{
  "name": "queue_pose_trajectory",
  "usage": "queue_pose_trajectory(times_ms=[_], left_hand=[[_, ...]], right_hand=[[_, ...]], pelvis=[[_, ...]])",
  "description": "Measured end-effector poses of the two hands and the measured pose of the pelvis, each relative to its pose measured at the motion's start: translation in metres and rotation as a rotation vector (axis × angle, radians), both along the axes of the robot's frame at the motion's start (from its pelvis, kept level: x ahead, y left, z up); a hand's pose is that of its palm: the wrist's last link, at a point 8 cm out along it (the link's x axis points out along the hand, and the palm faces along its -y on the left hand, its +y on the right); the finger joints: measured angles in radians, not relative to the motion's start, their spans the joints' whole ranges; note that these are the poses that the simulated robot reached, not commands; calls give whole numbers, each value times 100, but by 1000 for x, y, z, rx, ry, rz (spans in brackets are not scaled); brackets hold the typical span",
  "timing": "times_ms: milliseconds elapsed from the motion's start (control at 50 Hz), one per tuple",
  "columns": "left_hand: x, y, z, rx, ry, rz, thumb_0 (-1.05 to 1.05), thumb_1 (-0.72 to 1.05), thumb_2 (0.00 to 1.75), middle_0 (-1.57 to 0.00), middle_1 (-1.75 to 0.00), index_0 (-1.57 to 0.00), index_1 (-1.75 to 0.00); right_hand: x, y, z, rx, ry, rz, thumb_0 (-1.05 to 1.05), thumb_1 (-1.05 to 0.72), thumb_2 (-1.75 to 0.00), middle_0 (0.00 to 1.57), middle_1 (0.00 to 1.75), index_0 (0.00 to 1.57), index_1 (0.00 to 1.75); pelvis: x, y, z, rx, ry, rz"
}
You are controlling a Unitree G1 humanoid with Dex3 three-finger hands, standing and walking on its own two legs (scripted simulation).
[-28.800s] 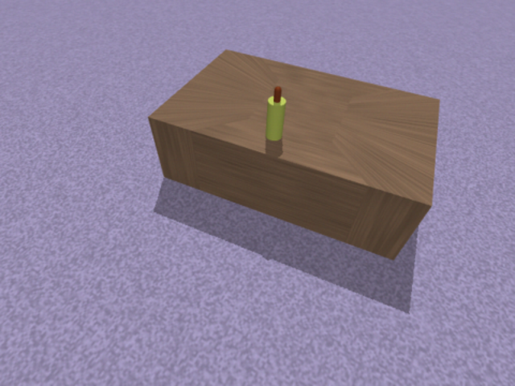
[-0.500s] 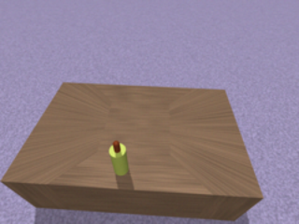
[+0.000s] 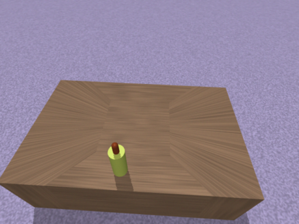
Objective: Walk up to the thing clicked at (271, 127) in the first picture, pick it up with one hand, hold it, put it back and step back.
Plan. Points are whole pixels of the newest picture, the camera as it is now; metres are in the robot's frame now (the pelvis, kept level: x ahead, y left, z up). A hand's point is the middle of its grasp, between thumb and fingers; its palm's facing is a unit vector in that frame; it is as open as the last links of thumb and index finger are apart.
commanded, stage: stand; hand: left
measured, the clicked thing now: (117, 158) +0.44 +0.16 -0.28
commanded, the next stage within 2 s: none
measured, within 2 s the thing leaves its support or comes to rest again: neither
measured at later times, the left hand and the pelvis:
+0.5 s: hand out of the picture +0.08 +0.25 -0.16, palm faces -0.03 -0.94 -0.35, open 7.6 cm; pelvis +0.01 +0.00 +0.00, yaw +0 degrees
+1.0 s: hand out of the picture +0.08 +0.25 -0.16, palm faces -0.03 -0.94 -0.35, open 7.4 cm; pelvis +0.00 -0.01 +0.00, yaw +0 degrees
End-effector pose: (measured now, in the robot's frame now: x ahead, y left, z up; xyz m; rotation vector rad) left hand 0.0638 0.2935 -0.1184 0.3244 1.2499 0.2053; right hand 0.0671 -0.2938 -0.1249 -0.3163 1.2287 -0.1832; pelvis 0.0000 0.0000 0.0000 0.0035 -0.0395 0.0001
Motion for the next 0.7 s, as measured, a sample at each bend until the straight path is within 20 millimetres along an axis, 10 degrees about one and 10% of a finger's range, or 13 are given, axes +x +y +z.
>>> queue_pose_trajectory(times_ms=[360,700], left_hand=[[11,-2,0,-1,-14,-6,0,69,86,-21,-30,-20,-30],[10,-4,0,-5,-15,-8,0,90,90,-21,-30,-20,-30]], right_hand=[[6,-4,2,-2,-4,-6,0,-91,-90,20,30,20,30],[1,-6,2,0,1,-15,0,-91,-90,20,30,20,30]], pelvis=[[5,-3,0,-2,2,-1],[5,-5,0,-1,-1,-6]])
